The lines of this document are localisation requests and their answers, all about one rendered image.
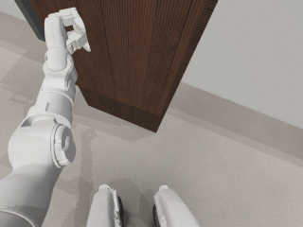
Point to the left robot upper arm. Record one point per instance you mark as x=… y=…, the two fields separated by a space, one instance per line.
x=38 y=155

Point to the handle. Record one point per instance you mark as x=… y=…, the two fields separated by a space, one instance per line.
x=32 y=18

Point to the left robot thigh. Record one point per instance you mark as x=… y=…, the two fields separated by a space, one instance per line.
x=103 y=209

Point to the cupboard door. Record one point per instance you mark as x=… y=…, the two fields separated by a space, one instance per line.
x=136 y=46

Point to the right robot shin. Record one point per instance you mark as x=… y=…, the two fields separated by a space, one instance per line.
x=162 y=220

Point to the robot left forearm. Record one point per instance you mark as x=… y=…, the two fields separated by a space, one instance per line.
x=57 y=94

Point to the left robot hand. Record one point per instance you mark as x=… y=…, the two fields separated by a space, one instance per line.
x=56 y=35

